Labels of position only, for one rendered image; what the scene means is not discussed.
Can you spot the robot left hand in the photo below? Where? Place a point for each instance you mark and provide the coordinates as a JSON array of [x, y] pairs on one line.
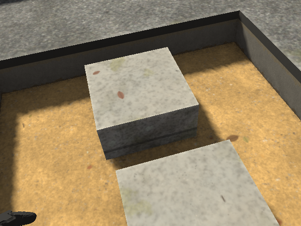
[[19, 218]]

